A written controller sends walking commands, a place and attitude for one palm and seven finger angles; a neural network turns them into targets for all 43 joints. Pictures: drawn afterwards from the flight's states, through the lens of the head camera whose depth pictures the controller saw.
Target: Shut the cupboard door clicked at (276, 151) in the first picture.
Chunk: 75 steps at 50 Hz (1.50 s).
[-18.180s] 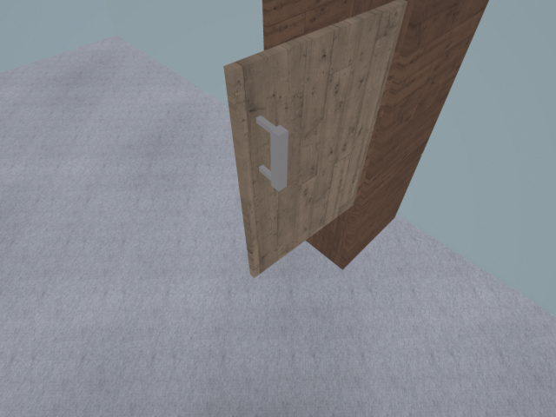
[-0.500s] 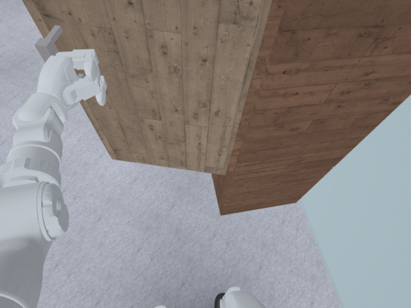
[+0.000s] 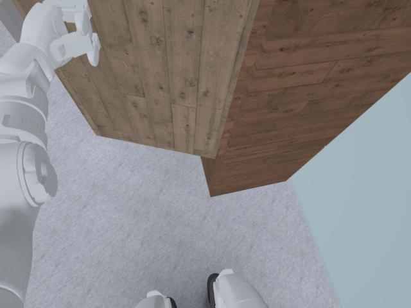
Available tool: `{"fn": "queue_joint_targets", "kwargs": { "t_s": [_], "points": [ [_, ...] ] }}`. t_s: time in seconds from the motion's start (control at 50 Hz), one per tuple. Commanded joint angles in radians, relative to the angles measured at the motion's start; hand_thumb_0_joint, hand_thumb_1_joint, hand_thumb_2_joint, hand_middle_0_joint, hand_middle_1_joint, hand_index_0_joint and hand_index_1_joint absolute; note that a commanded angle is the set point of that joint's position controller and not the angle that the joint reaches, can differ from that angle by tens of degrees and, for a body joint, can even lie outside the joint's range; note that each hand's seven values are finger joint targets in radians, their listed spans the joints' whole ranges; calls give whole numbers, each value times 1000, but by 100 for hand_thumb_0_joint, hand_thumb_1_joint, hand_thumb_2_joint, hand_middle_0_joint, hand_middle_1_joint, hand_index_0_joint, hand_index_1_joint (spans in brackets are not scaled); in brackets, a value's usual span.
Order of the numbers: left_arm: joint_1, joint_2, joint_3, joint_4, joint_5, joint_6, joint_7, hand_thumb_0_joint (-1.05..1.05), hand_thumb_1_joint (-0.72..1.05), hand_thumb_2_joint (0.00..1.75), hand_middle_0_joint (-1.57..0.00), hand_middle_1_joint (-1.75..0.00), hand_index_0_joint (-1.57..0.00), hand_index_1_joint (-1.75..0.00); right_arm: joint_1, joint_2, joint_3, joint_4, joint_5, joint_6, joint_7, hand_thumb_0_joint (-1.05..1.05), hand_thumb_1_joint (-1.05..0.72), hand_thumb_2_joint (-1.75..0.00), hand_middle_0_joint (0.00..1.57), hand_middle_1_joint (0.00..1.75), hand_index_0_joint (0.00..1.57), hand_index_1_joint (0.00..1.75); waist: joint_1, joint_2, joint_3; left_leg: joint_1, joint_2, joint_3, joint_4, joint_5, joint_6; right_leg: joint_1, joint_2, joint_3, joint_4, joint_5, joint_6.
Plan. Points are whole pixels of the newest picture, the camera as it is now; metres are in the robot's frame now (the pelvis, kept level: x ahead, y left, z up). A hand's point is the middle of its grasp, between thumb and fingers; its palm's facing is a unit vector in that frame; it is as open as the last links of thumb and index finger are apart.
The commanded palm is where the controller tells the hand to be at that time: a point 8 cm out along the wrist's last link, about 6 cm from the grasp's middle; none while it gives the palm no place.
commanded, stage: push the door shut along its arc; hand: left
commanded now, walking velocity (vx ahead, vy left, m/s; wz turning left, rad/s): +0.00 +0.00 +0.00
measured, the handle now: (29, 27) +0.61 +0.21 +0.13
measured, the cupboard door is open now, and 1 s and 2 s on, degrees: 66 50 50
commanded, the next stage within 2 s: pull the fist back off the door in 0.36 s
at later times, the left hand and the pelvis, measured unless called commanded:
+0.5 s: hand (115, 20) +0.60 +0.07 +0.14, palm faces -0.39 -0.92 +0.03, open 3.2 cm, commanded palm +0.60 +0.11 +0.13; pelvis +0.01 +0.00 -0.01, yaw -1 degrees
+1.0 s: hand (111, 42) +0.55 +0.08 +0.14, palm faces +0.00 -1.00 -0.02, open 3.1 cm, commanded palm +0.52 +0.12 +0.13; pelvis +0.02 -0.01 +0.01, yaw -4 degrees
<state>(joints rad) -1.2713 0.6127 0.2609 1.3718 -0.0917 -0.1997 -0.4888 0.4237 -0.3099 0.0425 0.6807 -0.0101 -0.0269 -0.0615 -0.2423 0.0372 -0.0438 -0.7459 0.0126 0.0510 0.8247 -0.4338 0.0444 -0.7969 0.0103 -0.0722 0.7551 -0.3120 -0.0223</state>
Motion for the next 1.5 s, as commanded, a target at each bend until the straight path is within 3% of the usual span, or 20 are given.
{"fn": "queue_joint_targets", "kwargs": {
  "t_s": [0.0, 0.08, 0.44, 0.46, 0.48, 0.5, 0.54, 0.58, 0.66, 0.74, 0.8, 0.84, 0.88, 0.94, 1.02, 1.06, 1.14, 1.26, 1.4, 1.48],
  "points": [
    [-598, 170, 22, -209, -26, -52, -10, 0, 90, 90, -130, -150, -130, -150, 220, -195, -73, -1, 0, -11, -21, 0, -90, -90, 20, 30, 20, 30, -69, 108, -525, 369, -1, -110, -17, 510, -11, 153, 33, 32, -26, 370, -9],
    [-621, 170, 3, -157, -3, -34, -15, 0, 90, 90, -130, -150, -130, -150, 222, -194, -71, 8, -3, -8, -17, 0, -90, -90, 20, 30, 20, 30, -83, 83, -512, 299, -5, -102, 3, 465, -7, 152, 35, 38, -20, 368, -5],
    [-756, 142, -20, -193, 17, -14, -21, 0, 90, 90, -130, -150, -130, -150, 259, -194, -81, 42, -20, 3, 0, 0, -90, -90, 20, 30, 20, 30, -106, 189, -632, 425, -5, -114, 68, 658, -8, 53, 61, 9, 39, 435, -15],
    [-729, 256, 262, -194, -45, 21, 185, 0, 90, 90, -130, -150, -130, -150, 337, -153, -59, -2, -32, -3, 17, 0, -90, -90, 20, 30, 20, 30, -41, 236, -661, 317, 17, -134, 56, 683, -25, 161, 39, 35, 10, 482, -8],
    [-648, 164, 175, -179, -21, 43, 274, 0, 90, 90, -130, -150, -130, -150, 334, -147, -56, -20, -35, -7, 45, 0, -90, -90, 20, 30, 20, 30, -37, 211, -647, 287, 12, -133, 26, 686, -34, 194, 39, 36, 14, 504, 1],
    [-615, 132, 199, -201, -18, 29, 360, 0, 90, 90, -130, -150, -130, -150, 356, -143, -67, -26, -49, -9, 62, 0, -90, -90, 20, 30, 20, 30, -45, 105, -648, 293, 18, -150, 19, 730, -33, 224, 38, 20, 12, 528, 11],
    [-530, 19, 151, -352, 52, -32, 513, 0, 90, 90, -130, -150, -130, -150, 368, -125, -82, -50, -75, -9, 107, 0, -90, -90, 20, 30, 20, 30, -6, 179, -684, 347, 15, -128, 27, 839, -38, 222, 35, 29, 1, 589, 16],
    [-494, -55, 69, -397, 134, -102, 590, 0, 90, 90, -130, -150, -130, -150, 380, -121, -98, -31, -89, -6, 144, 0, -90, -90, 20, 30, 20, 30, -15, 149, -685, 378, 13, -127, 25, 824, -41, 224, 40, 30, -9, 589, 14],
    [-504, 21, 102, -329, 133, -105, 528, 0, 90, 90, -130, -150, -130, -150, 351, -137, -105, -29, -58, 29, 130, 0, -90, -90, 20, 30, 20, 30, -13, 60, -652, 280, -23, -74, -45, 566, -20, 402, 38, 56, -54, 595, 5],
    [-432, 96, 185, -376, 88, -145, 499, 0, 90, 90, -130, -150, -130, -150, 323, -119, -99, -52, -44, 33, 104, 0, -90, -90, 20, 30, 20, 30, 33, 56, -638, 261, -25, -58, -74, 617, -18, 516, 33, 67, -50, 707, 3],
    [-330, 40, 141, -439, 93, -200, 500, 0, 90, 90, -130, -150, -130, -150, 299, -101, -98, -66, -39, 23, 105, 0, -90, -90, 20, 30, 20, 30, 63, 103, -632, 308, -25, -55, -79, 669, -21, 514, 28, 61, -43, 715, 0],
    [-216, -1, 128, -386, 91, -195, 496, 0, 90, 90, -130, -150, -130, -150, 273, -102, -102, -66, -32, 24, 110, 0, -90, -90, 20, 30, 20, 30, 79, 60, -564, 305, -20, -53, -93, 628, -23, 474, 34, 55, -62, 638, 1],
    [-175, -55, 100, -344, 69, -165, 485, 0, 90, 90, -130, -150, -130, -150, 255, -110, -107, -71, -22, 31, 108, 0, -90, -90, 20, 30, 20, 30, 64, -56, -492, 252, -24, -39, -121, 520, -16, 492, 36, 50, -87, 600, 7],
    [-135, -67, 106, -376, 34, -151, 468, 0, 90, 90, -130, -150, -130, -150, 224, -110, -107, -83, -10, 35, 95, 0, -90, -90, 20, 30, 20, 30, 83, -62, -482, 248, -28, -27, -141, 517, -14, 537, 30, 55, -92, 620, 5],
    [-222, -181, -5, -462, 29, -186, 470, 0, 90, 90, -130, -150, -130, -150, 182, -91, -105, -65, -4, 22, 88, 0, -90, -90, 20, 30, 20, 30, 59, 35, -437, 335, -26, -45, -135, 476, -19, 423, 28, 51, -103, 501, 6],
    [-247, -151, 17, -430, 20, -189, 484, 0, 90, 90, -130, -150, -130, -150, 166, -100, -103, -55, -2, 14, 79, 0, -90, -90, 20, 30, 20, 30, 47, -34, -406, 291, -29, -48, -145, 372, -16, 415, 25, 55, -116, 423, 9],
    [-302, -151, -7, -467, 36, -223, 501, 0, 90, 90, -130, -150, -130, -150, 130, -96, -96, -46, -1, -11, 68, 0, -90, -90, 20, 30, 20, 30, 55, 44, -463, 333, -34, -66, -149, 346, -25, 400, 17, 55, -98, 371, 0],
    [-202, -149, 15, -391, 22, -210, 508, 0, 90, 90, -130, -150, -130, -150, 100, -106, -89, -57, 2, -26, 63, 0, -90, -90, 20, 30, 20, 30, 81, -34, -435, 286, -34, -69, -165, 318, -27, 413, 17, 51, -97, 341, -1],
    [-289, -126, 21, -342, 33, -219, 521, 0, 90, 90, -130, -150, -130, -150, 106, -113, -84, -50, -2, -42, 57, 0, -90, -90, 20, 30, 20, 30, 51, -59, -380, 236, -34, -80, -171, 221, -23, 370, 15, 53, -105, 249, 1],
    [-169, -101, 55, -380, 29, -234, 504, 0, 90, 90, -130, -150, -130, -150, 103, -113, -87, -71, -4, -49, 59, 0, -90, -90, 20, 30, 20, 30, 103, -25, -484, 280, -33, -75, -168, 299, -32, 417, 17, 51, -86, 300, -7]
  ]
}}
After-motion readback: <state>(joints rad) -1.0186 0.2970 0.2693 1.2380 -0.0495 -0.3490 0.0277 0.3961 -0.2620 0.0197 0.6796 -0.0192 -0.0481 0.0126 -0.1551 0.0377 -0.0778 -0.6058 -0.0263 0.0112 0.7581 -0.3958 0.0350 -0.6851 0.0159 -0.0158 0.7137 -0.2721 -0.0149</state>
